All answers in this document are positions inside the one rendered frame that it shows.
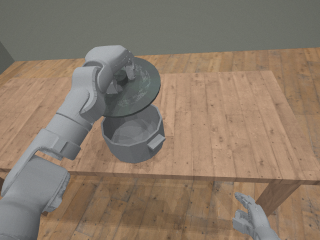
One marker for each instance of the robot left upper arm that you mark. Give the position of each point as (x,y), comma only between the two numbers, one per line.
(39,187)

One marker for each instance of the robot left hand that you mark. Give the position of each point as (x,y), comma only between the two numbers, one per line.
(117,57)

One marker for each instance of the lid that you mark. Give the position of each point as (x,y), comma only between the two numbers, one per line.
(137,94)

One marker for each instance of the pot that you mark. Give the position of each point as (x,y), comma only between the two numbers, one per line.
(135,138)

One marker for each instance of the knob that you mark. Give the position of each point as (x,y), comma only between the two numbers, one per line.
(121,77)

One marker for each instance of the right robot forearm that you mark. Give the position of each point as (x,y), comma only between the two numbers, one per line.
(264,233)

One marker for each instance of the robot right hand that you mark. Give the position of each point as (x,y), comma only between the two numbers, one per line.
(247,222)

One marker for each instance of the table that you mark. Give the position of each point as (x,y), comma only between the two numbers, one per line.
(234,126)

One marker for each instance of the left robot forearm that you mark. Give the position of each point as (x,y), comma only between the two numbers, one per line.
(82,107)

